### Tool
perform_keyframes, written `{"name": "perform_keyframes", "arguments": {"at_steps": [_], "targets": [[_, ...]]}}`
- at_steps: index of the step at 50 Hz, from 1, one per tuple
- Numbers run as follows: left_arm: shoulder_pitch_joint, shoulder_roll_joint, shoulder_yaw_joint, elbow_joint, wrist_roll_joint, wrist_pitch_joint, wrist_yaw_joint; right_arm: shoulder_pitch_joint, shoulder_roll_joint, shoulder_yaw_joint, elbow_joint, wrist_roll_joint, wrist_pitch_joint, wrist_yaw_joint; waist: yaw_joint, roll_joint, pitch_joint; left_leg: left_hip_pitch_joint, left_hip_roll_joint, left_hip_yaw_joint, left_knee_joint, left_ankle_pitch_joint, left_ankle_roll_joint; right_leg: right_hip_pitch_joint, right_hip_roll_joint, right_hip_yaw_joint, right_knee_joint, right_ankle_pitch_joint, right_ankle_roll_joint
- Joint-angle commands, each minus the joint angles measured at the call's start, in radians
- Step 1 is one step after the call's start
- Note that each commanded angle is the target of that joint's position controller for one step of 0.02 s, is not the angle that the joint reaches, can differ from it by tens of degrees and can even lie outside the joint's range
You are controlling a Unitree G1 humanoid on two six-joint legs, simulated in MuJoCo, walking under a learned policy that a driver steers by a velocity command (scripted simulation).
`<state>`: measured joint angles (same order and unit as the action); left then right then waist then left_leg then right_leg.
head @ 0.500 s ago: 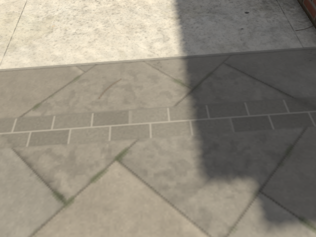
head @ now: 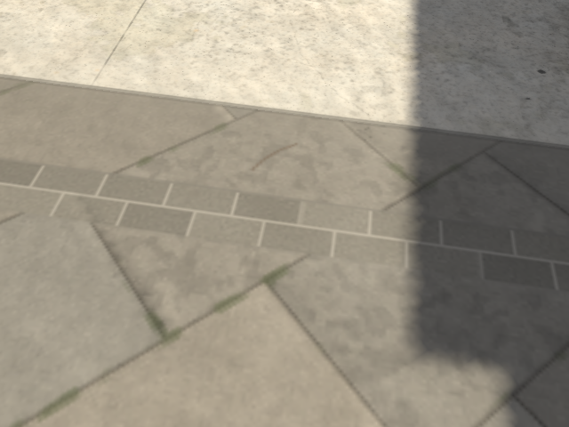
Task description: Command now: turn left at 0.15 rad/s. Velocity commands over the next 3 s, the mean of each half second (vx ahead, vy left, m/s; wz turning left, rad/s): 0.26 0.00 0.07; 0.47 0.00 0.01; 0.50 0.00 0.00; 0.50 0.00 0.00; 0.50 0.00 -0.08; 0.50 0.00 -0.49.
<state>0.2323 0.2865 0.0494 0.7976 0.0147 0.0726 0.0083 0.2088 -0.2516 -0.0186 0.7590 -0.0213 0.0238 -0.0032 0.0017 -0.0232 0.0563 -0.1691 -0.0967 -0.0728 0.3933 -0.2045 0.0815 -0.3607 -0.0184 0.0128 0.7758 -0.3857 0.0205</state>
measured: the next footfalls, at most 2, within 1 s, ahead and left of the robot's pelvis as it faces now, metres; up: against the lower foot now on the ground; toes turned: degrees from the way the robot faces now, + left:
right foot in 0.10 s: +0.04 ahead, -0.12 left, +0.00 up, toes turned +1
left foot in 0.48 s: +0.19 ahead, +0.11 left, +0.00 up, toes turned +3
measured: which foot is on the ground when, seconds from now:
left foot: down 0.00-0.12, up 0.14-0.46, down 0.48-0.98, up 1.00-1.00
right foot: up 0.00-0.08, down 0.10-0.48, up 0.50-0.96, down 0.98-1.00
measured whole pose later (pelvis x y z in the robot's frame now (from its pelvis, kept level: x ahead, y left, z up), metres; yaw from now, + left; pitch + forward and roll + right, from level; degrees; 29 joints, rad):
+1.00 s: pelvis +0.37 +0.01 -0.03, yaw +1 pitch +1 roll +1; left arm 0.01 0.22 0.02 0.81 0.05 -0.07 -0.02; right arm 0.46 -0.22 -0.02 1.04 -0.01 -0.07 0.00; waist -0.05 0.00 0.07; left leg 0.05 -0.03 0.04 0.60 -0.48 0.05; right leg -0.48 0.01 -0.10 0.57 -0.11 -0.12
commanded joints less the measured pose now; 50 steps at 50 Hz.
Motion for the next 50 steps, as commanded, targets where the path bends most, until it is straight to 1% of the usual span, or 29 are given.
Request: {"name": "perform_keyframes", "arguments": {"at_steps": [1, 2, 4, 5, 6, 7, 8, 9, 10, 12, 16, 19, 21, 23, 24, 25, 26, 27, 28, 29, 30, 33, 38, 43, 46, 47, 48, 49, 50], "targets": [[-0.016, 0.065, 0.009, -0.051, -0.007, -0.019, 0.012, 0.008, -0.153, -0.033, -0.027, -0.006, -0.011, -0.005, -0.022, 0.141, -0.047, -0.001, 0.274, -0.226, -0.077, 0.276, 0.135, 0.064, 0.021, -0.011, -0.114, -0.016, -0.02], [-0.003, 0.059, 0.007, -0.042, -0.009, -0.023, 0.016, -0.002, -0.149, -0.03, -0.02, -0.004, -0.011, -0.007, -0.011, 0.134, -0.051, -0.011, 0.271, -0.234, -0.063, 0.282, 0.127, 0.106, 0.027, -0.013, -0.179, 0.006, -0.027], [0.064, 0.035, -0.004, -0.012, 0.009, -0.045, 0.017, 0.007, -0.14, -0.024, 0.001, 0.012, -0.006, -0.012, 0.028, 0.095, -0.079, -0.09, 0.227, -0.244, -0.055, -0.073, 0.09, 0.282, 0.041, -0.037, -0.388, 0.103, -0.052], [0.084, 0.064, -0.001, -0.005, 0.023, -0.06, 0.022, 0.015, -0.112, -0.015, -0.001, 0.009, -0.007, -0.01, 0.028, 0.035, -0.072, -0.193, 0.184, -0.239, -0.015, -0.269, 0.061, 0.363, -0.035, 0.066, -0.418, 0.02, -0.076], [0.113, 0.132, 0.01, -0.005, 0.025, -0.069, 0.023, -0.007, -0.073, -0.005, -0.02, 0.008, -0.012, -0.005, 0.039, -0.086, -0.051, -0.344, 0.09, -0.136, 0.116, -0.371, 0.031, 0.42, -0.168, 0.266, -0.507, -0.199, -0.138], [0.16, 0.218, 0.039, 0.026, 0.013, -0.068, 0.011, -0.061, -0.099, -0.011, -0.038, -0.002, -0.014, -0.002, 0.073, -0.208, 0.027, -0.408, -0.02, 0.036, 0.283, -0.316, 0.009, 0.309, -0.301, 0.487, -0.653, -0.407, -0.238], [0.162, 0.183, 0.036, 0.04, 0.019, -0.073, 0.004, -0.109, -0.149, -0.027, -0.051, -0.02, -0.02, 0.0, 0.078, -0.165, 0.112, -0.444, 0.043, 0.022, 0.43, -0.296, -0.003, 0.247, -0.347, 0.54, -0.705, -0.418, -0.281], [0.127, 0.142, 0.025, 0.039, 0.012, -0.081, 0.0, -0.076, -0.148, -0.033, -0.037, -0.017, -0.028, 0.01, 0.039, -0.117, 0.114, -0.443, 0.065, 0.008, 0.484, -0.249, -0.013, 0.232, -0.316, 0.498, -0.71, -0.372, -0.274], [0.09, 0.121, 0.021, 0.032, 0.006, -0.087, -0.002, -0.03, -0.14, -0.033, -0.012, -0.015, -0.034, 0.02, 0.01, -0.11, 0.093, -0.432, 0.084, 0.015, 0.502, -0.205, -0.025, 0.251, -0.272, 0.426, -0.71, -0.304, -0.248], [0.076, 0.101, 0.017, 0.038, -0.001, -0.108, -0.003, -0.015, -0.117, -0.031, 0.011, -0.02, -0.046, 0.041, 0.004, -0.095, 0.053, -0.408, 0.096, 0.06, 0.497, -0.136, -0.041, 0.282, -0.205, 0.295, -0.694, -0.126, -0.223], [0.137, 0.104, 0.025, 0.078, -0.001, -0.13, -0.008, -0.114, -0.073, -0.017, -0.01, -0.015, -0.051, 0.053, 0.047, -0.104, 0.032, -0.365, 0.108, 0.114, 0.34, -0.077, -0.069, 0.294, -0.172, 0.196, -0.669, -0.002, -0.223], [0.158, 0.124, 0.033, 0.094, 0.005, -0.134, -0.014, -0.148, -0.081, -0.017, -0.022, -0.01, -0.053, 0.049, 0.059, -0.11, 0.036, -0.272, 0.107, 0.137, 0.223, -0.094, -0.061, 0.243, -0.192, 0.183, -0.641, 0.018, -0.23], [0.143, 0.139, 0.038, 0.096, 0.002, -0.134, -0.019, -0.108, -0.089, -0.021, -0.012, -0.007, -0.058, 0.042, 0.029, -0.094, 0.035, -0.147, 0.096, 0.154, 0.147, -0.053, -0.042, 0.173, -0.202, 0.177, -0.604, 0.036, -0.221], [0.124, 0.127, 0.035, 0.097, 0.0, -0.133, -0.02, 0.051, -0.111, -0.033, 0.046, -0.012, -0.072, 0.028, -0.049, -0.035, 0.003, 0.097, 0.068, 0.151, 0.054, -0.035, -0.025, 0.058, -0.16, 0.126, -0.46, 0.114, -0.188], [0.106, 0.081, 0.02, 0.083, 0.003, -0.138, -0.022, 0.195, -0.164, -0.052, 0.088, -0.021, -0.085, 0.015, -0.115, 0.07, -0.069, 0.271, 0.165, 0.018, -0.012, -0.133, 0.0, -0.027, -0.091, 0.05, -0.238, 0.158, -0.155], [0.088, -0.019, -0.009, 0.026, -0.013, -0.145, -0.028, 0.323, -0.296, -0.084, 0.103, -0.027, -0.089, 0.005, -0.152, 0.342, -0.153, 0.421, 0.443, -0.433, -0.2, -0.488, 0.097, -0.256, 0.05, -0.083, 0.111, -0.056, -0.098], [0.067, 0.076, 0.015, 0.03, 0.008, -0.137, -0.021, 0.317, -0.275, -0.081, 0.119, -0.014, -0.084, 0.007, -0.128, 0.246, -0.095, 0.319, 0.499, -0.618, -0.27, -0.583, 0.15, -0.34, 0.058, 0.007, 0.285, -0.147, -0.118], [0.057, 0.093, 0.023, 0.035, 0.009, -0.135, -0.028, 0.212, -0.216, -0.064, 0.094, -0.009, -0.083, 0.012, -0.069, 0.141, -0.006, 0.244, 0.459, -0.5, -0.248, -0.541, 0.141, -0.367, -0.007, 0.049, 0.34, -0.061, -0.137], [0.055, 0.077, 0.018, 0.046, 0.004, -0.139, -0.039, 0.143, -0.162, -0.051, 0.077, -0.008, -0.09, 0.016, -0.04, 0.102, 0.019, 0.179, 0.407, -0.393, -0.254, -0.4, 0.123, -0.339, -0.038, 0.05, 0.324, 0.027, -0.135], [0.057, 0.064, 0.017, 0.053, 0.005, -0.139, -0.045, 0.114, -0.134, -0.042, 0.073, -0.006, -0.097, 0.015, -0.017, 0.097, 0.019, 0.153, 0.362, -0.3, -0.268, -0.27, 0.101, -0.308, -0.061, 0.037, 0.293, 0.08, -0.126], [0.062, 0.059, 0.014, 0.062, 0.018, -0.132, -0.048, 0.113, -0.114, -0.034, 0.08, -0.003, -0.105, 0.012, -0.007, 0.105, 0.012, 0.142, 0.33, -0.229, -0.273, -0.143, 0.088, -0.283, -0.073, 0.023, 0.275, 0.115, -0.11], [0.017, 0.037, 0.008, 0.056, 0.025, -0.116, -0.058, 0.177, -0.108, -0.03, 0.123, 0.007, -0.121, 0.01, -0.003, 0.101, -0.002, 0.167, 0.3, -0.114, -0.267, 0.161, 0.101, -0.305, -0.075, -0.018, 0.266, 0.181, -0.073], [-0.184, 0.008, -0.01, -0.015, 0.024, -0.111, -0.062, 0.244, -0.093, -0.023, 0.177, 0.011, -0.119, 0.008, -0.031, 0.087, 0.045, 0.163, 0.271, -0.012, -0.276, 0.352, 0.115, -0.359, -0.07, -0.069, 0.075, 0.293, -0.032], [-0.297, 0.007, -0.021, -0.059, 0.012, -0.116, -0.055, 0.284, -0.112, -0.026, 0.222, 0.007, -0.12, 0.001, -0.045, 0.1, 0.065, 0.193, 0.295, 0.022, -0.267, 0.472, 0.105, -0.236, -0.026, -0.104, -0.153, 0.357, -0.073], [-0.214, 0.034, -0.008, -0.039, 0.013, -0.123, -0.04, 0.251, -0.131, -0.03, 0.236, 0.003, -0.117, -0.007, 0.011, 0.103, 0.019, 0.261, 0.312, 0.048, -0.134, 0.775, 0.078, -0.098, 0.024, -0.115, -0.204, 0.281, -0.128], [-0.106, 0.053, 0.003, -0.004, 0.014, -0.129, -0.031, 0.239, -0.141, -0.033, 0.239, -0.001, -0.112, -0.009, 0.057, 0.105, -0.041, 0.27, 0.302, 0.061, 0.001, 0.886, 0.064, 0.018, 0.055, -0.12, -0.225, 0.248, -0.149], [0.066, 0.074, 0.016, 0.055, 0.02, -0.137, -0.021, 0.228, -0.142, -0.034, 0.238, 0.0, -0.106, -0.008, 0.128, 0.08, -0.13, 0.213, 0.265, 0.092, 0.205, 0.859, 0.046, 0.221, 0.069, -0.124, -0.282, 0.27, -0.173], [0.231, 0.145, 0.037, 0.092, 0.044, -0.143, -0.008, 0.245, -0.11, -0.023, 0.218, 0.005, -0.105, -0.006, 0.174, 0.006, -0.243, 0.02, 0.218, 0.12, 0.496, 0.541, 0.032, 0.471, -0.113, 0.072, -0.298, 0.143, -0.216], [0.26, 0.241, 0.06, 0.096, 0.055, -0.141, -0.007, 0.383, 0.017, -0.002, 0.206, 0.034, -0.104, 0.007, 0.092, -0.234, -0.363, -0.344, 0.019, 0.129, 0.882, -0.263, -0.011, 0.723, -0.41, 0.605, -0.405, 0.042, -0.36]]}}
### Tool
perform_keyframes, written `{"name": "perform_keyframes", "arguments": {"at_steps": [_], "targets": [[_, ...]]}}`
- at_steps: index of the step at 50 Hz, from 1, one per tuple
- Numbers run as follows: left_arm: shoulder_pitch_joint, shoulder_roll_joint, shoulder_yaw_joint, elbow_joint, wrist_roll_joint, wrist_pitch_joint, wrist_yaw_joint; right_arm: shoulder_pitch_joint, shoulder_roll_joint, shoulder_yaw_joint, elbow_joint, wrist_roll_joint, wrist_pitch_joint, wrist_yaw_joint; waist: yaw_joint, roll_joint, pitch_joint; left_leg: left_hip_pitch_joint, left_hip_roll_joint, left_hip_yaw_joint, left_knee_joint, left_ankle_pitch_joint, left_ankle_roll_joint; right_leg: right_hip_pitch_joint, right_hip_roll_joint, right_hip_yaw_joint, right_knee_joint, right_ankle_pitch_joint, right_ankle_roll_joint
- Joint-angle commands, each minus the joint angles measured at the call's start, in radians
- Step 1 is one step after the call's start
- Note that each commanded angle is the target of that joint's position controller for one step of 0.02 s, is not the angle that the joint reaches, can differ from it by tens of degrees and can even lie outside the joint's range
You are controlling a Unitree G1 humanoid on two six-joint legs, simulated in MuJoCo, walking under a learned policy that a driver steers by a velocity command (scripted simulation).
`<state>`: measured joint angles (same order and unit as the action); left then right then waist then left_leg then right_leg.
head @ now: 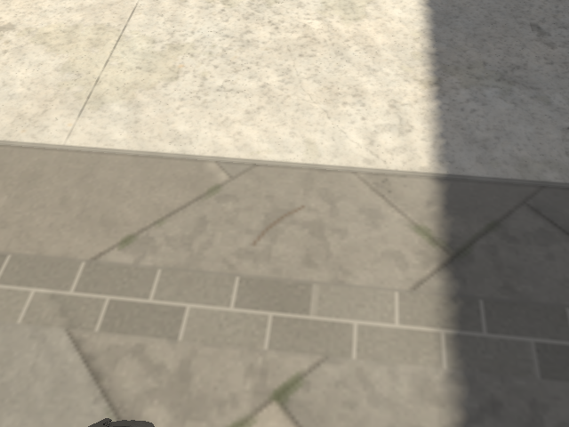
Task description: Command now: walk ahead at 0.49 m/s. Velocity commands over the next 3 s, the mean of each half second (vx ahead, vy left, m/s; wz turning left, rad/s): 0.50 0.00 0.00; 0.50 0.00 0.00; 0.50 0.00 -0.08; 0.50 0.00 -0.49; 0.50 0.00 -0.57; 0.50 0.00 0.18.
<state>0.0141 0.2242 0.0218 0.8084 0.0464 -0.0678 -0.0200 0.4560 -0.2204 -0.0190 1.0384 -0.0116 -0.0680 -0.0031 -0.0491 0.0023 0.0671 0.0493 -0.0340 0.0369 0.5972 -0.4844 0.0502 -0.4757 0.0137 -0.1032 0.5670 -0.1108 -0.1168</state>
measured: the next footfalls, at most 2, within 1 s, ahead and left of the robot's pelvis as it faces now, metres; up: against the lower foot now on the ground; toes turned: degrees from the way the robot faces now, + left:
left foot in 0.54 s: +0.46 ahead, +0.09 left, +0.00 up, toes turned +3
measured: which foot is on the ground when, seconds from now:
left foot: up 0.00-0.52, down 0.54-1.00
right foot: down 0.00-0.56, up 0.58-1.00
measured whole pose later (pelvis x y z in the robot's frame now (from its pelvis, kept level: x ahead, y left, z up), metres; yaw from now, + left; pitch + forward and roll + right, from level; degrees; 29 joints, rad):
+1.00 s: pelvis +0.55 +0.01 +0.02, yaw -1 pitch +1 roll +2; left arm 0.02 0.20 0.03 0.88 0.02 -0.04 -0.03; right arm 0.45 -0.18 -0.03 1.07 -0.02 -0.09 -0.01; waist -0.07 -0.03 0.05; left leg 0.10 -0.08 0.08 0.18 -0.29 0.06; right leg -0.57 -0.07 -0.06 0.62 -0.05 -0.05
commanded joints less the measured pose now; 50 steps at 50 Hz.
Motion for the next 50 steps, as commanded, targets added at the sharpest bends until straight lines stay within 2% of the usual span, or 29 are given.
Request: {"name": "perform_keyframes", "arguments": {"at_steps": [1, 2, 3, 4, 5, 6, 8, 11, 16, 20, 22, 24, 25, 26, 27, 28, 29, 30, 31, 32, 33, 34, 36, 38, 42, 44, 47, 50], "targets": [[0.406, 0.252, 0.083, 0.08, -0.026, 0.01, 0.012, 0.061, -0.127, -0.029, -0.066, 0.0, -0.012, 0.002, 0.148, -0.119, -0.326, -0.656, -0.022, -0.12, 0.756, 0.0, 0.042, 0.754, -0.403, 0.818, -0.303, -0.317, -0.213], [0.29, 0.193, 0.067, 0.064, -0.036, 0.008, 0.012, -0.031, -0.141, -0.037, -0.097, 0.0, -0.016, 0.004, 0.102, -0.083, -0.159, -0.691, 0.039, -0.11, 0.733, 0.106, 0.049, 0.599, -0.371, 0.63, -0.318, -0.306, -0.179], [0.24, 0.132, 0.053, 0.061, -0.032, 0.0, 0.007, -0.077, -0.125, -0.032, -0.105, -0.001, -0.022, 0.007, 0.084, -0.03, -0.092, -0.658, 0.075, -0.101, 0.675, 0.173, 0.051, 0.474, -0.329, 0.52, -0.352, -0.187, -0.157], [0.228, 0.108, 0.045, 0.071, -0.031, -0.009, 0.009, -0.085, -0.107, -0.032, -0.1, -0.008, -0.015, 0.01, 0.056, -0.033, -0.058, -0.611, 0.101, -0.099, 0.624, 0.197, 0.046, 0.395, -0.284, 0.431, -0.37, -0.09, -0.127], [0.229, 0.084, 0.037, 0.087, -0.033, -0.016, 0.012, -0.064, -0.09, -0.028, -0.093, -0.022, -0.001, 0.016, 0.028, -0.048, -0.051, -0.555, 0.116, -0.095, 0.585, 0.207, 0.035, 0.331, -0.251, 0.363, -0.39, -0.026, -0.106], [0.249, 0.078, 0.035, 0.101, -0.031, -0.025, 0.011, -0.057, -0.073, -0.026, -0.087, -0.026, 0.011, 0.022, 0.019, -0.051, -0.054, -0.526, 0.117, -0.087, 0.565, 0.212, 0.026, 0.308, -0.24, 0.327, -0.4, 0.032, -0.103], [0.296, 0.095, 0.038, 0.129, -0.037, -0.039, 0.01, -0.086, -0.058, -0.024, -0.096, -0.028, 0.026, 0.03, 0.01, -0.044, -0.041, -0.554, 0.127, -0.066, 0.521, 0.236, 0.01, 0.3, -0.225, 0.274, -0.425, 0.096, -0.109], [0.352, 0.107, 0.039, 0.155, -0.04, -0.041, 0.011, -0.223, -0.066, -0.025, -0.139, -0.029, 0.036, 0.035, 0.031, -0.041, 0.007, -0.67, 0.152, -0.036, 0.413, 0.345, -0.018, 0.328, -0.204, 0.225, -0.468, 0.102, -0.102], [0.436, 0.101, 0.031, 0.188, -0.041, -0.037, 0.015, -0.411, -0.046, -0.011, -0.196, -0.015, 0.028, 0.038, 0.08, -0.05, 0.029, -0.687, 0.129, 0.015, 0.151, 0.493, -0.036, 0.399, -0.17, 0.154, -0.458, 0.241, -0.068], [0.504, 0.102, 0.027, 0.22, -0.03, -0.031, 0.025, -0.514, -0.05, -0.007, -0.231, -0.014, 0.023, 0.034, 0.114, -0.06, 0.039, -0.693, 0.097, 0.04, 0.033, 0.489, -0.014, 0.526, -0.2, 0.147, -0.419, 0.346, -0.075], [0.511, 0.109, 0.029, 0.232, -0.023, -0.026, 0.032, -0.533, -0.059, -0.01, -0.245, -0.014, 0.016, 0.032, 0.109, -0.064, 0.044, -0.689, 0.085, 0.039, -0.006, 0.433, 0.009, 0.591, -0.227, 0.151, -0.382, 0.423, -0.079], [0.479, 0.122, 0.032, 0.234, -0.019, -0.024, 0.038, -0.483, -0.072, -0.017, -0.237, -0.013, 0.007, 0.027, 0.071, -0.073, 0.021, -0.59, 0.049, 0.052, -0.051, 0.352, 0.043, 0.615, -0.236, 0.133, -0.298, 0.619, -0.064], [0.463, 0.132, 0.035, 0.234, -0.018, -0.022, 0.039, -0.401, -0.086, -0.026, -0.212, -0.014, 0.002, 0.02, 0.035, -0.082, -0.022, -0.481, 0.015, 0.064, -0.072, 0.315, 0.062, 0.613, -0.231, 0.122, -0.204, 0.753, -0.051], [0.445, 0.135, 0.035, 0.233, -0.022, -0.019, 0.037, -0.249, -0.103, -0.039, -0.161, -0.018, -0.006, 0.011, -0.03, -0.062, -0.099, -0.303, -0.013, 0.078, -0.135, 0.344, 0.088, 0.581, -0.203, 0.096, -0.036, 0.788, -0.034], [0.432, 0.121, 0.028, 0.216, -0.031, -0.021, 0.035, -0.069, -0.153, -0.058, -0.11, -0.038, -0.016, -0.001, -0.098, -0.032, -0.202, -0.033, 0.085, -0.026, -0.143, 0.343, 0.131, 0.406, -0.168, 0.073, 0.193, 0.587, -0.016], [0.518, 0.027, 0.007, 0.181, -0.072, -0.022, 0.022, 0.058, -0.267, -0.091, -0.096, -0.06, -0.014, -0.009, -0.084, 0.177, -0.36, 0.286, 0.397, -0.485, -0.182, 0.228, 0.258, 0.05, -0.016, 0.001, 0.594, 0.056, 0.038], [0.505, 0.095, 0.031, 0.196, -0.051, -0.021, 0.024, 0.011, -0.239, -0.087, -0.095, -0.024, 0.0, 0.005, -0.067, 0.138, -0.372, 0.271, 0.453, -0.725, -0.305, 0.24, 0.295, -0.094, 0.057, 0.124, 0.751, -0.404, 0.027], [0.417, 0.113, 0.041, 0.171, -0.039, -0.018, 0.025, -0.108, -0.199, -0.077, -0.108, -0.002, 0.003, 0.008, -0.018, 0.078, -0.196, 0.125, 0.408, -0.553, -0.321, 0.203, 0.261, -0.163, -0.013, 0.163, 0.765, -0.32, 0.018], [0.363, 0.095, 0.037, 0.158, -0.036, -0.024, 0.019, -0.179, -0.13, -0.061, -0.12, -0.001, -0.002, 0.012, 0.003, 0.034, -0.102, -0.015, 0.367, -0.438, -0.364, 0.252, 0.233, -0.151, -0.05, 0.16, 0.711, -0.244, 0.018], [0.347, 0.075, 0.038, 0.158, -0.032, -0.019, 0.016, -0.209, -0.092, -0.05, -0.115, -0.003, -0.009, 0.012, 0.035, 0.031, -0.048, -0.111, 0.316, -0.347, -0.398, 0.301, 0.193, -0.113, -0.081, 0.154, 0.647, -0.206, 0.021], [0.357, 0.062, 0.037, 0.16, -0.015, -0.005, 0.011, -0.213, -0.062, -0.04, -0.1, 0.0, -0.016, 0.008, 0.064, 0.051, -0.026, -0.185, 0.274, -0.277, -0.422, 0.353, 0.163, -0.062, -0.099, 0.151, 0.597, -0.184, 0.033], [0.374, 0.042, 0.034, 0.168, -0.009, 0.008, 0.004, -0.199, -0.052, -0.035, -0.088, -0.002, -0.023, 0.006, 0.078, 0.06, -0.031, -0.215, 0.255, -0.235, -0.435, 0.393, 0.155, -0.026, -0.102, 0.142, 0.576, -0.171, 0.044], [0.348, 0.033, 0.034, 0.156, -0.006, 0.023, -0.006, -0.145, -0.077, -0.04, -0.061, 0.001, -0.038, 0.005, 0.087, 0.055, -0.028, -0.222, 0.239, -0.187, -0.453, 0.481, 0.165, -0.044, -0.107, 0.119, 0.543, -0.137, 0.063], [0.263, 0.039, 0.034, 0.124, -0.007, 0.031, -0.01, -0.111, -0.099, -0.044, -0.047, 0.002, -0.042, 0.004, 0.08, 0.049, -0.002, -0.213, 0.229, -0.154, -0.483, 0.491, 0.168, -0.113, -0.126, 0.101, 0.477, -0.068, 0.082], [0.088, 0.034, 0.025, 0.062, -0.018, 0.029, -0.013, -0.048, -0.09, -0.036, -0.028, 0.002, -0.038, 0.005, 0.04, 0.051, 0.03, -0.169, 0.195, -0.097, -0.494, 0.568, 0.152, -0.158, -0.125, 0.062, 0.253, 0.064, 0.104], [0.022, 0.024, 0.017, 0.041, -0.023, 0.026, -0.013, -0.009, -0.095, -0.036, -0.016, 0.001, -0.038, 0.003, 0.018, 0.057, 0.03, -0.132, 0.197, -0.081, -0.489, 0.609, 0.147, -0.138, -0.107, 0.042, 0.155, 0.105, 0.1], [-0.05, 0.034, 0.016, 0.013, -0.024, 0.023, -0.009, 0.044, -0.1, -0.036, 0.006, -0.006, -0.034, -0.004, -0.006, 0.062, 0.038, -0.031, 0.227, -0.081, -0.463, 0.662, 0.149, -0.146, -0.087, 0.03, 0.071, 0.101, 0.081], [-0.061, 0.053, 0.023, -0.005, -0.023, 0.012, -0.006, 0.046, -0.113, -0.041, 0.019, -0.015, -0.027, -0.014, 0.009, 0.065, 0.041, 0.059, 0.264, -0.08, -0.398, 0.786, 0.141, -0.123, -0.068, 0.032, 0.011, 0.013, 0.043]]}}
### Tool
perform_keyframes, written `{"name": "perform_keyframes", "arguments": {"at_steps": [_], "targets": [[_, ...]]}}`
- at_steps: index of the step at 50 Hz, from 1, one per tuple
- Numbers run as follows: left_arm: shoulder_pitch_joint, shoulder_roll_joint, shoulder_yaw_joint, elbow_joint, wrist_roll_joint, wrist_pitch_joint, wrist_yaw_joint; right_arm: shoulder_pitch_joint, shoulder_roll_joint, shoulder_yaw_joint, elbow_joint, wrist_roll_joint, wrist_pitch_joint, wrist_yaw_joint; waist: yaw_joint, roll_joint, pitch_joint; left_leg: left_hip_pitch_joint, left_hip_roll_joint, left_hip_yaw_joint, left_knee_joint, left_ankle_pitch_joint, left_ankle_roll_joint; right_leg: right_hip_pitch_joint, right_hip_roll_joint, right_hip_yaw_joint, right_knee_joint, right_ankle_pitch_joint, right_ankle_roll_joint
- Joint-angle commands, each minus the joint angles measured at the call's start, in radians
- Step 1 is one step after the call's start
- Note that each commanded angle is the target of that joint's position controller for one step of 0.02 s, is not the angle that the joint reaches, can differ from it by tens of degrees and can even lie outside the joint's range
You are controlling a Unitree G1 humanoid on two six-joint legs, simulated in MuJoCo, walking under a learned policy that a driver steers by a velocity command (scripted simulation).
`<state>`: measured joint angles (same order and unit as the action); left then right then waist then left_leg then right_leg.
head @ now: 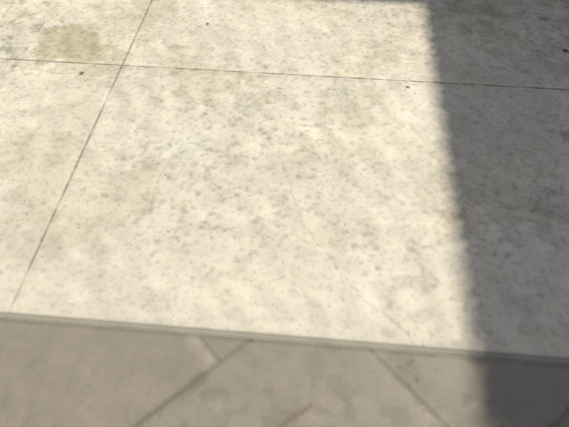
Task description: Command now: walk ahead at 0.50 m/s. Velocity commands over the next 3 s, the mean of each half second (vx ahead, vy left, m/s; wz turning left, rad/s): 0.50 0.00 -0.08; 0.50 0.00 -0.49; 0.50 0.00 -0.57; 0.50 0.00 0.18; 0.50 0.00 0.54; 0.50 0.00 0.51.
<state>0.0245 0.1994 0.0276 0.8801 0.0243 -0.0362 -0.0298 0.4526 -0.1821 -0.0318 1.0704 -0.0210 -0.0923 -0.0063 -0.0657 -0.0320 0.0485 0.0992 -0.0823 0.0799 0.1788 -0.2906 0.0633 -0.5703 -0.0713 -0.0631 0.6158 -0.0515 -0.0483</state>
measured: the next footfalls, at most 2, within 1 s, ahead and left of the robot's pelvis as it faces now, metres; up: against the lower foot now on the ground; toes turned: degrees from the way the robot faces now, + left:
right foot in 0.08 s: +0.22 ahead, -0.10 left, +0.00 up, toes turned -4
left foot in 0.62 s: +0.52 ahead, +0.07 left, +0.00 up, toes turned -5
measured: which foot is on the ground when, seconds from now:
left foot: down 0.00-0.10, up 0.12-0.60, down 0.62-1.00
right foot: up 0.00-0.06, down 0.08-0.64, up 0.66-1.00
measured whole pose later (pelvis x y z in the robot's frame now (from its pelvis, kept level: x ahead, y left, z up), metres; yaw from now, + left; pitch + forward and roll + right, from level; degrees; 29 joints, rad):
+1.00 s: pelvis +0.52 -0.03 +0.01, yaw -20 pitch +1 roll +2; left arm 0.09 0.24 0.07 0.83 0.03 0.00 -0.06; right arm 0.39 -0.21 -0.06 0.98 -0.02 -0.11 -0.01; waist -0.04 -0.04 0.04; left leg 0.01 0.00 0.26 0.25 -0.27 0.02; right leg -0.65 -0.09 -0.04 0.80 -0.04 -0.06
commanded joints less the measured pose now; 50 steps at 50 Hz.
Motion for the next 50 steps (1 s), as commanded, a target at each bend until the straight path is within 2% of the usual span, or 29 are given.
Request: {"name": "perform_keyframes", "arguments": {"at_steps": [1, 2, 3, 4, 5, 6, 7, 8, 9, 10, 12, 15, 20, 24, 26, 28, 29, 30, 31, 32, 33, 34, 35, 36, 37, 39, 42, 46, 50], "targets": [[-0.037, 0.084, 0.021, -0.069, -0.001, -0.024, 0.007, 0.031, -0.158, -0.03, -0.014, -0.007, -0.002, -0.014, 0.049, 0.102, 0.044, 0.014, 0.313, -0.11, 0.073, 0.705, 0.116, 0.036, 0.039, -0.017, -0.062, -0.087, -0.043], [0.042, 0.096, 0.03, -0.045, 0.001, -0.03, 0.013, 0.017, -0.167, -0.033, -0.014, -0.008, 0.0, -0.015, 0.084, 0.107, 0.003, 0.011, 0.305, -0.096, 0.168, 0.837, 0.103, 0.144, 0.072, -0.03, -0.086, -0.12, -0.061], [0.195, 0.11, 0.041, 0.007, 0.006, -0.039, 0.021, -0.001, -0.168, -0.033, -0.015, -0.004, 0.004, -0.013, 0.151, 0.08, -0.073, -0.025, 0.271, -0.064, 0.343, 0.881, 0.085, 0.327, 0.103, -0.049, -0.153, -0.088, -0.085], [0.377, 0.166, 0.062, 0.059, 0.026, -0.05, 0.032, -0.005, -0.146, -0.025, -0.033, 0.003, 0.003, -0.01, 0.212, 0.036, -0.184, -0.196, 0.227, -0.036, 0.584, 0.684, 0.065, 0.594, 0.0, 0.063, -0.156, -0.11, -0.128], [0.494, 0.282, 0.092, 0.071, 0.045, -0.05, 0.037, 0.092, -0.048, -0.004, -0.064, 0.046, 0.002, 0.003, 0.194, -0.183, -0.332, -0.552, 0.064, 0.032, 0.986, 0.137, 0.01, 0.897, -0.31, 0.537, -0.225, -0.229, -0.255], [0.436, 0.258, 0.089, 0.069, 0.007, -0.033, 0.027, 0.071, -0.122, -0.028, -0.051, 0.021, 0.003, 0.002, 0.176, -0.126, -0.337, -0.673, 0.019, -0.107, 1.122, -0.218, 0.024, 0.86, -0.342, 0.74, -0.344, -0.233, -0.278], [0.314, 0.21, 0.076, 0.052, -0.011, -0.03, 0.025, -0.016, -0.138, -0.037, -0.075, 0.012, 0.006, 0.003, 0.126, -0.06, -0.17, -0.735, 0.086, -0.135, 1.142, -0.136, 0.033, 0.717, -0.304, 0.57, -0.35, -0.276, -0.248], [0.245, 0.14, 0.057, 0.04, -0.011, -0.036, 0.02, -0.071, -0.121, -0.033, -0.088, 0.008, 0.001, 0.008, 0.108, -0.005, -0.08, -0.721, 0.124, -0.132, 1.088, -0.059, 0.033, 0.579, -0.261, 0.457, -0.391, -0.22, -0.22], [0.217, 0.105, 0.047, 0.045, -0.01, -0.043, 0.021, -0.087, -0.1, -0.033, -0.087, 0.003, 0.006, 0.011, 0.078, -0.005, -0.031, -0.683, 0.154, -0.127, 1.026, -0.018, 0.03, 0.491, -0.211, 0.366, -0.422, -0.165, -0.182], [0.213, 0.078, 0.038, 0.059, -0.014, -0.049, 0.025, -0.073, -0.087, -0.031, -0.084, -0.013, 0.02, 0.015, 0.05, -0.025, -0.012, -0.633, 0.171, -0.124, 0.978, 0.003, 0.018, 0.423, -0.171, 0.297, -0.443, -0.103, -0.154], [0.264, 0.078, 0.035, 0.085, -0.011, -0.065, 0.028, -0.062, -0.066, -0.03, -0.079, -0.021, 0.041, 0.026, 0.034, -0.027, -0.022, -0.599, 0.171, -0.103, 0.95, 0.03, 0.001, 0.397, -0.146, 0.234, -0.457, 0.01, -0.154], [0.324, 0.112, 0.04, 0.11, -0.014, -0.075, 0.03, -0.164, -0.071, -0.031, -0.117, -0.02, 0.057, 0.032, 0.037, -0.018, 0.01, -0.692, 0.193, -0.079, 0.867, 0.116, -0.026, 0.416, -0.13, 0.18, -0.495, 0.051, -0.162], [0.417, 0.106, 0.033, 0.132, -0.017, -0.065, 0.032, -0.382, -0.067, -0.021, -0.199, -0.01, 0.052, 0.034, 0.087, -0.017, 0.048, -0.744, 0.181, -0.043, 0.595, 0.255, -0.073, 0.469, -0.094, 0.177, -0.491, 0.141, -0.163], [0.483, 0.119, 0.036, 0.147, -0.011, -0.058, 0.038, -0.496, -0.072, -0.014, -0.245, -0.002, 0.046, 0.029, 0.127, -0.031, 0.042, -0.735, 0.146, -0.035, 0.467, 0.278, -0.075, 0.562, -0.102, 0.204, -0.435, 0.228, -0.17], [0.488, 0.129, 0.041, 0.146, -0.005, -0.053, 0.043, -0.53, -0.087, -0.014, -0.271, 0.002, 0.037, 0.027, 0.131, -0.04, 0.041, -0.725, 0.136, -0.046, 0.429, 0.239, -0.065, 0.606, -0.119, 0.234, -0.393, 0.276, -0.172], [0.458, 0.149, 0.05, 0.135, 0.0, -0.049, 0.049, -0.496, -0.11, -0.02, -0.278, 0.007, 0.024, 0.023, 0.1, -0.049, 0.028, -0.644, 0.122, -0.057, 0.378, 0.173, -0.045, 0.614, -0.129, 0.255, -0.336, 0.337, -0.153], [0.429, 0.16, 0.055, 0.126, 0.001, -0.048, 0.048, -0.431, -0.124, -0.027, -0.265, 0.008, 0.017, 0.019, 0.067, -0.052, 0.004, -0.54, 0.1, -0.051, 0.343, 0.134, -0.031, 0.592, -0.121, 0.252, -0.276, 0.406, -0.136], [0.406, 0.165, 0.058, 0.12, -0.004, -0.048, 0.044, -0.307, -0.143, -0.038, -0.229, 0.004, 0.006, 0.01, 0.012, -0.026, -0.057, -0.368, 0.075, -0.035, 0.276, 0.148, -0.012, 0.557, -0.083, 0.228, -0.139, 0.462, -0.116], [0.394, 0.141, 0.054, 0.103, -0.014, -0.052, 0.038, -0.143, -0.193, -0.056, -0.19, -0.016, -0.009, -0.003, -0.05, 0.035, -0.168, -0.118, 0.156, -0.11, 0.256, 0.146, 0.024, 0.432, -0.02, 0.184, 0.082, 0.347, -0.094], [0.457, 0.041, 0.034, 0.056, -0.056, -0.051, 0.035, -0.023, -0.308, -0.085, -0.199, -0.044, -0.011, -0.014, -0.052, 0.22, -0.347, 0.209, 0.459, -0.483, 0.223, 0.008, 0.11, 0.124, 0.114, 0.087, 0.434, -0.082, -0.045], [0.475, 0.085, 0.046, 0.05, -0.038, -0.043, 0.04, -0.067, -0.288, -0.083, -0.205, -0.029, 0.009, -0.008, -0.02, 0.277, -0.384, 0.194, 0.543, -0.749, 0.099, -0.043, 0.155, -0.023, 0.151, 0.103, 0.592, -0.476, -0.055], [0.437, 0.12, 0.059, 0.06, -0.021, -0.031, 0.041, -0.163, -0.209, -0.063, -0.224, -0.02, 0.018, -0.005, 0.024, 0.154, -0.224, 0.05, 0.507, -0.622, 0.084, -0.14, 0.137, -0.066, 0.077, 0.134, 0.65, -0.405, -0.064], [0.383, 0.105, 0.058, 0.055, -0.013, -0.027, 0.031, -0.228, -0.141, -0.046, -0.232, -0.011, 0.016, -0.003, 0.036, 0.078, -0.113, -0.088, 0.459, -0.483, 0.053, -0.114, 0.118, -0.061, 0.037, 0.13, 0.624, -0.327, -0.059], [0.358, 0.081, 0.057, 0.048, -0.009, -0.022, 0.022, -0.251, -0.115, -0.038, -0.229, -0.01, 0.011, -0.004, 0.054, 0.096, -0.054, -0.179, 0.414, -0.369, 0.02, -0.038, 0.09, -0.037, 0.01, 0.124, 0.581, -0.285, -0.054], [0.352, 0.076, 0.06, 0.04, 0.005, -0.009, 0.014, -0.247, -0.1, -0.034, -0.216, -0.005, 0.005, -0.009, 0.073, 0.128, -0.026, -0.235, 0.382, -0.287, 0.001, 0.025, 0.072, -0.015, -0.008, 0.12, 0.554, -0.266, -0.044], [0.344, 0.057, 0.057, 0.031, 0.011, 0.015, 0.0, -0.21, -0.099, -0.034, -0.197, 0.0, -0.014, -0.008, 0.087, 0.13, -0.024, -0.265, 0.364, -0.195, -0.019, 0.144, 0.071, -0.002, -0.015, 0.104, 0.555, -0.223, -0.03], [0.249, 0.059, 0.056, -0.014, 0.011, 0.03, -0.013, -0.167, -0.119, -0.04, -0.179, 0.005, -0.032, -0.005, 0.089, 0.109, -0.01, -0.234, 0.363, -0.092, -0.041, 0.249, 0.084, -0.092, -0.033, 0.095, 0.515, -0.126, -0.013], [0.099, 0.053, 0.043, -0.076, 0.008, 0.029, -0.031, -0.127, -0.123, -0.04, -0.162, 0.0, -0.032, -0.003, 0.069, 0.105, 0.023, -0.212, 0.331, 0.034, -0.044, 0.337, 0.079, -0.113, -0.029, 0.053, 0.3, 0.011, 0.001], [-0.029, 0.054, 0.03, -0.13, 0.011, 0.027, -0.045, -0.077, -0.164, -0.05, -0.149, 0.001, -0.027, -0.011, 0.037, 0.106, 0.043, -0.147, 0.354, 0.107, -0.036, 0.405, 0.067, -0.046, -0.011, -0.022, 0.1, 0.036, -0.024]]}}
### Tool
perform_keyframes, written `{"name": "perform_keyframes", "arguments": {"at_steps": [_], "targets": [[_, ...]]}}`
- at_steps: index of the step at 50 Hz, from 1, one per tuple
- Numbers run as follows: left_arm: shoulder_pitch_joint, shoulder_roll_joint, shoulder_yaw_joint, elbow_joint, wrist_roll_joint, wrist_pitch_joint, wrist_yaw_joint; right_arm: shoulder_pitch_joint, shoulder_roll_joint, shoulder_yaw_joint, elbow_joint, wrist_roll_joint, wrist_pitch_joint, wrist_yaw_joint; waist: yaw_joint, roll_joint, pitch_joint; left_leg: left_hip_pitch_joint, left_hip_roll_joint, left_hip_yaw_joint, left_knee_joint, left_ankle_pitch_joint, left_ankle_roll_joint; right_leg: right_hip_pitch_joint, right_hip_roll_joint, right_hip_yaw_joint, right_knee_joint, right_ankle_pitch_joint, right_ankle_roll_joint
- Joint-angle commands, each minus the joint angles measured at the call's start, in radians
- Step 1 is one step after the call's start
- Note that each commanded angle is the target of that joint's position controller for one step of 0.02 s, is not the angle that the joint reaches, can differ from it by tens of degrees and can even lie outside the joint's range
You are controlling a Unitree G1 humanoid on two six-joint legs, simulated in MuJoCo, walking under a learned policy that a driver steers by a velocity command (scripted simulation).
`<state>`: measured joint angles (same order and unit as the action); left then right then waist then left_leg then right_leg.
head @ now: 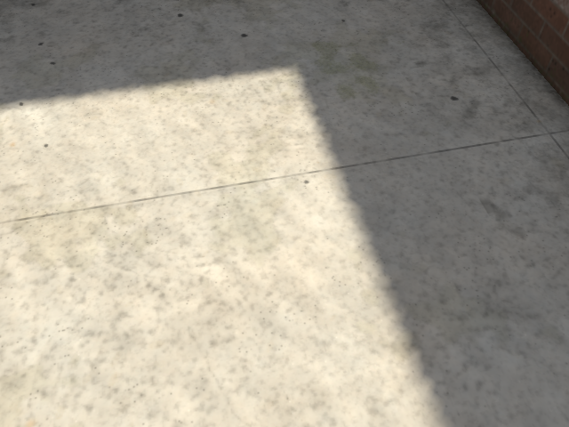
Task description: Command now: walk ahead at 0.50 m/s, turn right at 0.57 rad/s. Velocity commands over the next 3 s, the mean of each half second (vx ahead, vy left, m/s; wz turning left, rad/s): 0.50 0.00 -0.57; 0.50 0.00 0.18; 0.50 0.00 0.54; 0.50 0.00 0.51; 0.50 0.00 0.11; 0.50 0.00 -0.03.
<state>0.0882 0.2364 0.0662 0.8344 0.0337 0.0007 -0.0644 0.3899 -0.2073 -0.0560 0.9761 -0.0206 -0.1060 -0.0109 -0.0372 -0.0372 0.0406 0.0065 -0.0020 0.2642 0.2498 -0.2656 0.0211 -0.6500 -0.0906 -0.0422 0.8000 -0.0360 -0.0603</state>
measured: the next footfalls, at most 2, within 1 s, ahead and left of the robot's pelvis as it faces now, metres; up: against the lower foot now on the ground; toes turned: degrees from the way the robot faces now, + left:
right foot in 0.14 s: +0.23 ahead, -0.10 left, +0.00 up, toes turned -11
left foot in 0.70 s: +0.59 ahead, -0.05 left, +0.00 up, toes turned -14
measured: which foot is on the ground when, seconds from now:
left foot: down 0.00-0.14, up 0.16-0.68, down 0.70-1.00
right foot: up 0.00-0.12, down 0.14-0.70, up 0.72-1.00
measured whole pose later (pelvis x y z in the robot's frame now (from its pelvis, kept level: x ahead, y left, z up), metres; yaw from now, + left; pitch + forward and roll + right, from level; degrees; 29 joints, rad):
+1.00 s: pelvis +0.56 -0.10 +0.00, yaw -8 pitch +1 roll +0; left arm 0.13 0.25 0.02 0.76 0.05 -0.04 -0.02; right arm 0.39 -0.25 -0.06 0.90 0.00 -0.05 0.02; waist -0.04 -0.04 0.04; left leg -0.14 -0.14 -0.06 0.30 -0.17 0.12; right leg -0.61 -0.09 0.06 0.92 -0.20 0.04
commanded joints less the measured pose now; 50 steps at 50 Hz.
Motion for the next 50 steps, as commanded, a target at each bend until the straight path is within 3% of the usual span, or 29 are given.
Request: {"name": "perform_keyframes", "arguments": {"at_steps": [1, 3, 5, 6, 7, 8, 9, 10, 11, 12, 14, 16, 19, 23, 27, 30, 32, 33, 34, 35, 36, 37, 38, 39, 40, 41, 42, 45, 50], "targets": [[-0.111, 0.023, -0.008, -0.095, 0.003, -0.01, -0.012, 0.003, -0.146, -0.028, -0.049, 0.0, -0.008, -0.008, 0.003, 0.111, 0.054, -0.018, 0.283, -0.065, -0.092, 0.411, 0.107, 0.038, 0.015, -0.056, -0.111, -0.006, -0.023], [-0.124, 0.036, -0.005, -0.107, 0.009, -0.01, -0.011, 0.025, -0.159, -0.031, -0.039, -0.002, 0.007, -0.013, 0.004, 0.116, 0.051, 0.054, 0.294, -0.035, -0.028, 0.557, 0.097, 0.061, 0.044, -0.083, -0.155, -0.087, -0.052], [-0.065, 0.054, 0.005, -0.099, 0.013, -0.01, -0.002, 0.03, -0.19, -0.039, -0.035, -0.003, 0.025, -0.017, 0.033, 0.141, 0.004, 0.1, 0.297, -0.001, 0.128, 0.861, 0.085, 0.162, 0.111, -0.121, -0.18, -0.199, -0.091], [0.022, 0.071, 0.015, -0.076, 0.012, -0.015, 0.005, 0.03, -0.205, -0.042, -0.036, -0.003, 0.037, -0.016, 0.069, 0.141, -0.048, 0.106, 0.293, 0.009, 0.274, 0.945, 0.083, 0.255, 0.152, -0.129, -0.207, -0.234, -0.114], [0.174, 0.094, 0.031, -0.029, 0.017, -0.026, 0.017, 0.019, -0.21, -0.042, -0.045, 0.001, 0.048, -0.013, 0.136, 0.105, -0.134, 0.029, 0.278, 0.031, 0.497, 0.873, 0.062, 0.454, 0.185, -0.118, -0.287, -0.196, -0.144], [0.322, 0.183, 0.061, 0.007, 0.029, -0.033, 0.034, 0.021, -0.177, -0.032, -0.078, -0.001, 0.05, -0.01, 0.19, 0.004, -0.246, -0.198, 0.251, 0.029, 0.799, 0.529, 0.027, 0.717, 0.026, 0.115, -0.329, -0.307, -0.197], [0.285, 0.296, 0.083, -0.013, 0.012, -0.027, 0.045, 0.031, -0.071, -0.012, -0.16, 0.005, 0.04, 0.016, 0.109, -0.231, -0.299, -0.656, 0.037, -0.056, 1.13, -0.311, -0.039, 0.984, -0.237, 0.651, -0.435, -0.315, -0.339], [0.316, 0.275, 0.078, -0.023, -0.007, -0.013, 0.052, -0.12, -0.162, -0.029, -0.185, -0.003, 0.029, 0.019, 0.166, -0.032, -0.272, -0.77, 0.044, -0.252, 1.17, -0.252, -0.032, 0.958, -0.238, 0.714, -0.521, -0.262, -0.315], [0.263, 0.242, 0.068, -0.011, -0.012, -0.011, 0.059, -0.165, -0.146, -0.024, -0.204, 0.014, 0.017, 0.023, 0.133, -0.001, -0.145, -0.798, 0.09, -0.266, 1.124, -0.125, -0.019, 0.848, -0.217, 0.549, -0.522, -0.132, -0.289], [0.214, 0.192, 0.055, -0.013, -0.019, -0.017, 0.06, -0.137, -0.138, -0.02, -0.187, 0.013, 0.009, 0.019, 0.085, 0.048, -0.081, -0.732, 0.122, -0.27, 1.028, -0.061, -0.016, 0.719, -0.172, 0.453, -0.53, 0.024, -0.256], [0.149, 0.14, 0.039, -0.025, -0.034, -0.035, 0.064, -0.091, -0.133, -0.02, -0.171, -0.022, 0.038, 0.016, 0.02, 0.042, -0.06, -0.604, 0.146, -0.283, 0.935, -0.039, -0.036, 0.575, -0.089, 0.331, -0.549, 0.171, -0.219], [0.165, 0.141, 0.034, -0.023, -0.041, -0.055, 0.062, -0.084, -0.12, -0.019, -0.178, -0.03, 0.069, 0.023, 0.002, 0.03, -0.065, -0.577, 0.139, -0.275, 0.889, -0.039, -0.059, 0.529, -0.056, 0.301, -0.568, 0.215, -0.228], [0.233, 0.171, 0.039, -0.01, -0.036, -0.065, 0.06, -0.186, -0.115, -0.016, -0.217, -0.028, 0.085, 0.028, 0.028, 0.018, -0.025, -0.647, 0.131, -0.261, 0.779, 0.058, -0.08, 0.512, -0.031, 0.299, -0.601, 0.171, -0.216], [0.324, 0.173, 0.038, 0.003, -0.035, -0.063, 0.06, -0.338, -0.122, -0.011, -0.272, -0.023, 0.085, 0.03, 0.083, -0.005, 0.002, -0.737, 0.108, -0.269, 0.613, 0.185, -0.084, 0.59, -0.024, 0.333, -0.6, 0.171, -0.188], [0.383, 0.143, 0.021, 0.03, -0.029, -0.073, 0.069, -0.417, -0.101, 0.007, -0.294, -0.016, 0.072, 0.044, 0.12, -0.02, 0.012, -0.709, 0.085, -0.225, 0.449, 0.288, -0.043, 0.678, -0.026, 0.266, -0.595, 0.301, -0.147], [0.407, 0.154, 0.015, 0.047, -0.015, -0.078, 0.077, -0.471, -0.109, 0.012, -0.32, -0.007, 0.063, 0.05, 0.133, -0.03, 0.034, -0.67, 0.059, -0.199, 0.357, 0.268, 0.01, 0.746, -0.061, 0.242, -0.595, 0.376, -0.13], [0.371, 0.171, 0.014, 0.05, -0.007, -0.081, 0.084, -0.409, -0.127, 0.006, -0.307, -0.003, 0.057, 0.049, 0.086, -0.042, 0.024, -0.559, 0.022, -0.188, 0.304, 0.193, 0.057, 0.764, -0.078, 0.198, -0.546, 0.56, -0.104], [0.357, 0.183, 0.015, 0.052, -0.003, -0.084, 0.087, -0.337, -0.144, -0.001, -0.284, 0.0, 0.056, 0.043, 0.054, -0.052, -0.011, -0.468, -0.015, -0.178, 0.298, 0.145, 0.078, 0.776, -0.079, 0.178, -0.477, 0.716, -0.09], [0.346, 0.194, 0.017, 0.055, 0.006, -0.082, 0.088, -0.222, -0.166, -0.012, -0.246, 0.002, 0.052, 0.034, 0.004, -0.048, -0.069, -0.357, -0.054, -0.169, 0.284, 0.102, 0.1, 0.791, -0.069, 0.151, -0.336, 0.835, -0.08], [0.326, 0.199, 0.017, 0.053, 0.004, -0.079, 0.087, -0.068, -0.178, -0.021, -0.198, -0.002, 0.046, 0.024, -0.072, -0.02, -0.142, -0.177, -0.056, -0.177, 0.222, 0.143, 0.127, 0.736, -0.04, 0.109, -0.137, 0.802, -0.066], [0.333, 0.163, 0.004, 0.026, 0.001, -0.084, 0.087, 0.09, -0.24, -0.038, -0.168, -0.02, 0.043, 0.013, -0.121, 0.069, -0.249, 0.063, 0.13, -0.403, 0.227, 0.085, 0.182, 0.55, 0.006, 0.07, 0.153, 0.493, -0.052], [0.447, 0.088, -0.006, 0.014, -0.027, -0.086, 0.071, 0.093, -0.334, -0.065, -0.157, -0.024, 0.049, 0.018, -0.03, 0.331, -0.311, 0.287, 0.363, -0.948, 0.119, 0.085, 0.355, 0.164, 0.223, 0.024, 0.516, -0.351, 0.008], [0.379, 0.147, -0.003, 0.008, 0.008, -0.091, 0.073, -0.007, -0.262, -0.051, -0.168, 0.018, 0.059, 0.035, -0.007, 0.178, -0.233, 0.216, 0.339, -1.044, 0.025, 0.003, 0.34, 0.049, 0.17, 0.135, 0.577, -0.404, -0.01], [0.288, 0.158, -0.002, -0.015, 0.003, -0.098, 0.067, -0.092, -0.216, -0.042, -0.191, 0.021, 0.062, 0.038, 0.009, 0.098, -0.105, 0.082, 0.313, -0.869, 0.02, 0.015, 0.321, 0.017, 0.112, 0.138, 0.546, -0.311, -0.008], [0.232, 0.151, -0.008, -0.031, 0.003, -0.104, 0.062, -0.116, -0.18, -0.033, -0.19, 0.012, 0.06, 0.039, 0.015, 0.03, -0.057, -0.01, 0.268, -0.774, 0.003, 0.123, 0.299, 0.034, 0.08, 0.126, 0.492, -0.267, -0.002], [0.21, 0.14, -0.009, -0.044, 0.006, -0.098, 0.059, -0.11, -0.169, -0.029, -0.18, 0.011, 0.056, 0.034, 0.032, 0.023, -0.026, -0.076, 0.226, -0.703, -0.006, 0.219, 0.28, 0.055, 0.058, 0.123, 0.443, -0.26, 0.009], [0.218, 0.128, -0.014, -0.052, 0.014, -0.083, 0.056, -0.106, -0.159, -0.024, -0.165, 0.015, 0.051, 0.03, 0.057, 0.042, -0.031, -0.123, 0.188, -0.648, -0.019, 0.281, 0.26, 0.096, 0.043, 0.12, 0.397, -0.256, 0.025], [0.209, 0.102, -0.025, -0.068, 0.019, -0.053, 0.051, -0.057, -0.19, -0.033, -0.146, 0.025, 0.037, 0.026, 0.066, 0.077, -0.045, -0.172, 0.147, -0.579, -0.042, 0.352, 0.263, 0.108, 0.029, 0.088, 0.295, -0.265, 0.07], [-0.007, 0.089, -0.038, -0.144, 0.013, -0.045, 0.047, 0.022, -0.205, -0.042, -0.139, 0.025, 0.046, 0.022, 0.004, 0.089, 0.004, -0.182, 0.099, -0.562, -0.074, 0.294, 0.223, 0.026, 0.018, 0.056, 0.036, -0.078, 0.123]]}}
Over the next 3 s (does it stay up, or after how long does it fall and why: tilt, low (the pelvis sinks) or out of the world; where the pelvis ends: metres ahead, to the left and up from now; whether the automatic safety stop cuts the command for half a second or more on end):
stays up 1.55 0.18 0.00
